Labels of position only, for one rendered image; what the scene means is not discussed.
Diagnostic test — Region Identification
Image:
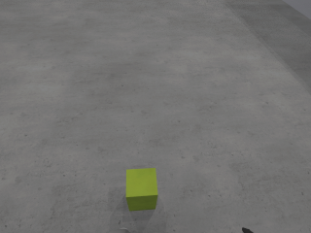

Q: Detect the carton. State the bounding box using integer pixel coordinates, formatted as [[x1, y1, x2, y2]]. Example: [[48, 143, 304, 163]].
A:
[[125, 168, 158, 212]]

